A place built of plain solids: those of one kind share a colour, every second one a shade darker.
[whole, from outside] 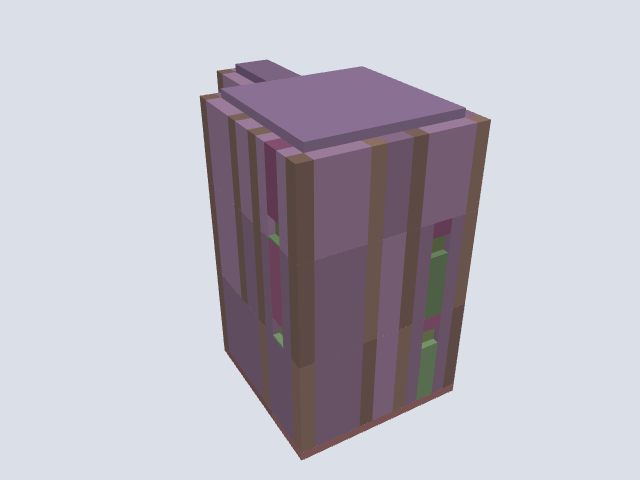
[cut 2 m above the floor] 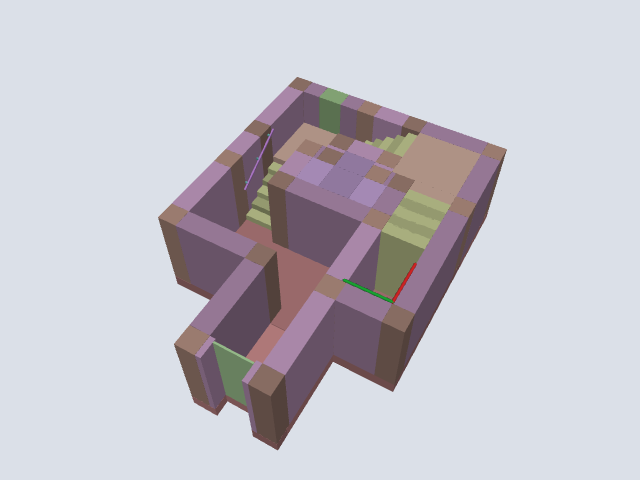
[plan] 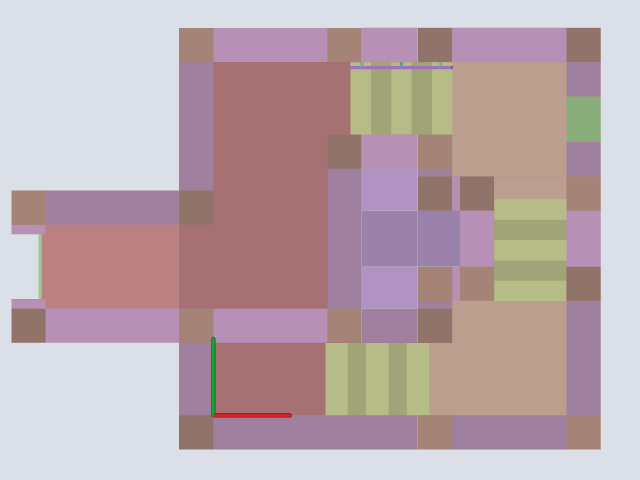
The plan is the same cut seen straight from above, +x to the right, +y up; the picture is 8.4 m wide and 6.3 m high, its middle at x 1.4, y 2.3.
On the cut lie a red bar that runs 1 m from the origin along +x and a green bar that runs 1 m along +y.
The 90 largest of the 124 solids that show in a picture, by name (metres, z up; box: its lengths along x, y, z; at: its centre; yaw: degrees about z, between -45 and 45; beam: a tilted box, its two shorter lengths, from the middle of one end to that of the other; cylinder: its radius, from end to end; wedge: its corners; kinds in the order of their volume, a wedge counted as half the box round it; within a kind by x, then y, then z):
{
 "wall_1": {"box": [1.75, 0.45, 3.1], "at": [-1.32, 1.18, 1.55]},
 "wall_2": {"box": [1.75, 0.45, 2.53], "at": [-1.32, 1.18, 7.46]},
 "wall_3": {"box": [1.75, 0.45, 3.1], "at": [-1.32, 2.73, 1.55]},
 "wall_4": {"box": [0.45, 0.95, 3.1], "at": [-0.23, 0.47, 1.55]},
 "wall_5": {"box": [0.45, 1.69, 3.1], "at": [-0.23, 3.79, 1.55]},
 "wall_6": {"box": [1.5, 0.45, 3.1], "at": [0.75, -0.23, 4.64]},
 "wall_7": {"box": [1.5, 0.45, 2.53], "at": [0.75, -0.23, 7.46]},
 "wall_8": {"box": [1.5, 0.45, 2.56], "at": [0.75, 1.18, 1.28]},
 "wall_9": {"box": [1.5, 0.45, 3.1], "at": [0.75, 4.86, 1.55]},
 "wall_10": {"box": [2.69, 0.45, 3.1], "at": [1.34, -0.23, 1.55]},
 "wall_11": {"box": [0.45, 1.84, 3.1], "at": [1.73, 2.32, 1.55]},
 "wall_12": {"box": [0.74, 0.45, 3.1], "at": [2.32, -0.23, 4.64]},
 "wall_13": {"box": [0.74, 0.45, 2.53], "at": [2.32, -0.23, 7.46]},
 "wall_14": {"box": [0.74, 0.45, 3.1], "at": [2.32, 1.18, 1.55]},
 "wall_15": {"box": [0.74, 0.45, 3.1], "at": [2.32, 3.46, 1.55]},
 "wall_16": {"box": [0.74, 0.45, 3.1], "at": [2.32, 4.86, 1.55]},
 "wall_17": {"box": [0.45, 0.45, 3.1], "at": [3.36, -0.23, 4.64]},
 "wall_18": {"box": [0.45, 0.74, 3.1], "at": [3.46, 2.32, 1.55]},
 "wall_19": {"box": [1.5, 0.45, 3.1], "at": [3.88, -0.23, 1.55]},
 "wall_20": {"box": [1.5, 0.45, 3.1], "at": [3.88, 4.86, 1.55]},
 "wall_21": {"box": [1.5, 0.45, 2.53], "at": [3.88, 4.86, 7.46]},
 "wall_22": {"box": [0.45, 0.45, 3.1], "at": [4.41, -0.23, 4.64]},
 "wall_23": {"box": [0.45, 1.5, 3.1], "at": [4.86, 0.75, 1.55]},
 "wall_24": {"box": [0.45, 1.5, 3.1], "at": [4.86, 0.75, 4.64]},
 "wall_25": {"box": [0.45, 1.5, 2.53], "at": [4.86, 0.75, 7.46]},
 "wall_26": {"box": [0.45, 0.74, 3.1], "at": [4.86, 2.32, 1.55]},
 "wall_27": {"box": [0.45, 0.74, 3.1], "at": [4.86, 2.32, 4.64]},
 "wall_28": {"box": [0.45, 0.74, 2.53], "at": [4.86, 2.32, 7.46]},
 "wall_29": {"box": [0.45, 0.45, 3.1], "at": [4.86, 3.36, 1.55]},
 "wall_30": {"box": [0.45, 0.45, 3.1], "at": [4.86, 3.36, 4.64]},
 "wall_31": {"box": [0.45, 1.5, 2.53], "at": [4.86, 3.88, 7.46]},
 "wall_32": {"box": [0.45, 0.45, 3.1], "at": [4.86, 4.41, 1.55]},
 "wall_33": {"box": [0.45, 0.45, 3.1], "at": [4.86, 4.41, 4.64]},
 "wallpost_1": {"box": [0.45, 0.45, 3.1], "at": [-2.42, 1.18, 1.55]},
 "wallpost_2": {"box": [0.45, 0.45, 2.53], "at": [-2.42, 1.18, 7.46]},
 "wallpost_3": {"box": [0.45, 0.45, 3.1], "at": [-2.42, 2.73, 1.55]},
 "wallpost_4": {"box": [0.45, 0.45, 3.1], "at": [-0.23, -0.23, 1.55]},
 "wallpost_5": {"box": [0.45, 0.45, 3.1], "at": [-0.23, -0.23, 4.64]},
 "wallpost_6": {"box": [0.45, 0.45, 2.53], "at": [-0.23, -0.23, 7.46]},
 "wallpost_7": {"box": [0.45, 0.45, 3.1], "at": [-0.23, 1.18, 1.55]},
 "wallpost_8": {"box": [0.45, 0.45, 3.1], "at": [-0.23, 2.73, 1.55]},
 "wallpost_9": {"box": [0.45, 0.45, 3.1], "at": [-0.23, 4.86, 1.55]},
 "wallpost_10": {"box": [0.45, 0.45, 3.1], "at": [1.73, -0.23, 4.64]},
 "wallpost_11": {"box": [0.45, 0.45, 2.53], "at": [1.73, -0.23, 7.46]},
 "wallpost_12": {"box": [0.45, 0.45, 3.1], "at": [1.73, 1.18, 1.55]},
 "wallpost_13": {"box": [0.45, 0.45, 3.1], "at": [1.73, 3.46, 1.55]},
 "wallpost_14": {"box": [0.45, 0.45, 3.1], "at": [1.73, 4.86, 1.55]},
 "wallpost_15": {"box": [0.45, 0.45, 3.1], "at": [2.91, -0.23, 1.55]},
 "wallpost_16": {"box": [0.45, 0.45, 3.1], "at": [2.91, -0.23, 4.64]},
 "wallpost_17": {"box": [0.45, 0.45, 2.53], "at": [2.91, -0.23, 7.46]},
 "wallpost_18": {"box": [0.45, 0.45, 3.1], "at": [2.91, 1.18, 1.55]},
 "wallpost_19": {"box": [0.45, 0.45, 3.1], "at": [2.91, 1.73, 1.55]},
 "wallpost_20": {"box": [0.45, 0.45, 3.1], "at": [2.91, 2.91, 1.55]},
 "wallpost_21": {"box": [0.45, 0.45, 3.1], "at": [2.91, 3.46, 1.55]},
 "wallpost_22": {"box": [0.45, 0.45, 3.1], "at": [2.91, 4.86, 1.55]},
 "wallpost_23": {"box": [0.45, 0.45, 3.1], "at": [3.46, 1.73, 1.55]},
 "wallpost_24": {"box": [0.45, 0.45, 3.1], "at": [3.46, 2.91, 1.55]},
 "wallpost_25": {"box": [0.45, 0.45, 3.1], "at": [4.86, -0.23, 1.55]},
 "wallpost_26": {"box": [0.45, 0.45, 3.1], "at": [4.86, -0.23, 4.64]},
 "wallpost_27": {"box": [0.45, 0.45, 2.53], "at": [4.86, -0.23, 7.46]},
 "wallpost_28": {"box": [0.45, 0.45, 3.1], "at": [4.86, 1.73, 1.55]},
 "wallpost_29": {"box": [0.45, 0.45, 3.1], "at": [4.86, 1.73, 4.64]},
 "wallpost_30": {"box": [0.45, 0.45, 2.53], "at": [4.86, 1.73, 7.46]},
 "wallpost_31": {"box": [0.45, 0.45, 3.1], "at": [4.86, 2.91, 1.55]},
 "wallpost_32": {"box": [0.45, 0.45, 3.1], "at": [4.86, 2.91, 4.64]},
 "wallpost_33": {"box": [0.45, 0.45, 2.53], "at": [4.86, 2.91, 7.46]},
 "wallpost_34": {"box": [0.45, 0.45, 3.1], "at": [4.86, 4.86, 1.55]},
 "wallpost_35": {"box": [0.45, 0.45, 3.1], "at": [4.86, 4.86, 4.64]},
 "wallpost_36": {"box": [0.45, 0.45, 2.53], "at": [4.86, 4.86, 7.46]},
 "core_fill_1": {"box": [0.74, 0.55, 8.72], "at": [2.32, 1.68, 4.36]},
 "core_fill_2": {"box": [0.74, 0.74, 8.72], "at": [2.32, 2.32, 4.36]},
 "core_fill_3": {"box": [0.74, 0.55, 8.72], "at": [2.32, 2.96, 4.36]},
 "core_fill_4": {"box": [0.55, 0.74, 8.72], "at": [2.96, 2.32, 4.36]},
 "floor_slab_1": {"box": [1.85, 2.0, 0.3], "at": [-1.37, 1.95, -0.15]},
 "floor_slab_2": {"box": [2.4, 5.54, 0.3], "at": [0.75, 2.32, -0.15]},
 "floor_slab_3": {"box": [1.85, 5.54, 0.3], "at": [4.16, 2.32, -0.15]},
 "landing_slab_1": {"box": [0.33, 0.95, 2.06], "at": [2.97, 0.47, 1.03]},
 "landing_slab_2": {"box": [1.5, 1.5, 2.06], "at": [3.88, 0.75, 1.03]},
 "landing_slab_3": {"box": [1.5, 1.5, 1.03], "at": [3.88, 3.88, 0.52]},
 "roof_slab_1": {"box": [2.2, 1.1, 0.25], "at": [-1.1, 1.95, 8.84]},
 "roof_slab_2": {"box": [4.64, 4.64, 0.25], "at": [2.32, 2.32, 8.84]},
 "tread_slab_1": {"box": [0.3, 0.95, 2.92], "at": [1.62, 0.47, 1.46]},
 "tread_slab_2": {"box": [0.3, 0.95, 2.75], "at": [1.89, 0.47, 1.38]},
 "tread_slab_3": {"box": [0.3, 0.95, 2.58], "at": [2.15, 0.47, 1.29]},
 "tread_slab_4": {"box": [0.3, 0.95, 2.41], "at": [2.42, 0.47, 1.2]},
 "tread_slab_5": {"box": [0.3, 0.95, 2.24], "at": [2.69, 0.47, 1.12]},
 "tread_slab_6": {"box": [0.95, 0.3, 1.89], "at": [4.16, 1.62, 0.95]},
 "wall_sill_win_1": {"box": [0.45, 0.6, 2.03], "at": [4.86, 3.88, 1.02]},
 "wall_sill_win_2": {"box": [0.45, 0.6, 2.03], "at": [4.86, 3.88, 4.11]},
 "wall_head_win_1": {"box": [0.6, 0.45, 2.44], "at": [3.88, -0.23, 4.97]}
}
